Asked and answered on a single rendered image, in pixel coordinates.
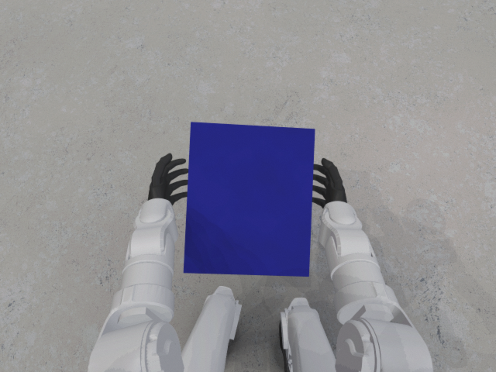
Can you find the left robot forearm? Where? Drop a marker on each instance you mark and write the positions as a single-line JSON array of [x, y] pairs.
[[146, 287]]

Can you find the right robot upper arm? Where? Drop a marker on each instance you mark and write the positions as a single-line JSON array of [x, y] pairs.
[[369, 345]]

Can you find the left robot shin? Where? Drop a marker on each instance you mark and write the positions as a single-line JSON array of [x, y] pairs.
[[222, 290]]

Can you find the right robot forearm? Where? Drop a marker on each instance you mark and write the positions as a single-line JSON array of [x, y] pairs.
[[354, 270]]

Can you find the robot right hand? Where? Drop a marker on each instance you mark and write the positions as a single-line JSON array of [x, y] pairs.
[[334, 190]]

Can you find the left robot upper arm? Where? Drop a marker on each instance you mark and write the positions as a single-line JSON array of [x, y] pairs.
[[151, 346]]

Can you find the right robot thigh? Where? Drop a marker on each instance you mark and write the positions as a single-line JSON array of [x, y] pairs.
[[304, 337]]

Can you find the carton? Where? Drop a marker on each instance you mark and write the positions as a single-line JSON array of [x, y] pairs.
[[249, 203]]

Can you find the robot left hand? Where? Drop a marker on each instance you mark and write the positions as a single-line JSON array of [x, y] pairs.
[[160, 186]]

